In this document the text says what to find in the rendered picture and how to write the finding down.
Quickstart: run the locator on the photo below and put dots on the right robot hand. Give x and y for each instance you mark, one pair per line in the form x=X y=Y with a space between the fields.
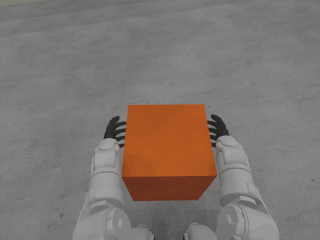
x=219 y=130

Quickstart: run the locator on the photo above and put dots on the right robot forearm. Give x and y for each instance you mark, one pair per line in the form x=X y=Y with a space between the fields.
x=236 y=181

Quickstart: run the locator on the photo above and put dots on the right robot upper arm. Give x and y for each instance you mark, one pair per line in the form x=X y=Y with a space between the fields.
x=238 y=222

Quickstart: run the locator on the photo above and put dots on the left robot upper arm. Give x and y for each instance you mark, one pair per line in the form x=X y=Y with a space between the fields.
x=109 y=224

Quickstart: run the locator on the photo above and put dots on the left robot hand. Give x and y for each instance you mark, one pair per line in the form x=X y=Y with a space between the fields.
x=111 y=131

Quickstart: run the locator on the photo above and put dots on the left robot forearm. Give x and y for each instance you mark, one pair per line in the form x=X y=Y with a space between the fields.
x=105 y=186

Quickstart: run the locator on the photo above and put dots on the right robot shin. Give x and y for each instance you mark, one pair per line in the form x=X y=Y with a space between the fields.
x=193 y=224

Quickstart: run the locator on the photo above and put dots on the carton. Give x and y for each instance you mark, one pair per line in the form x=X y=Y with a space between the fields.
x=168 y=153

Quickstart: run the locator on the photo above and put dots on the robot right thigh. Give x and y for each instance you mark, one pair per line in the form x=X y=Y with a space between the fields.
x=199 y=232

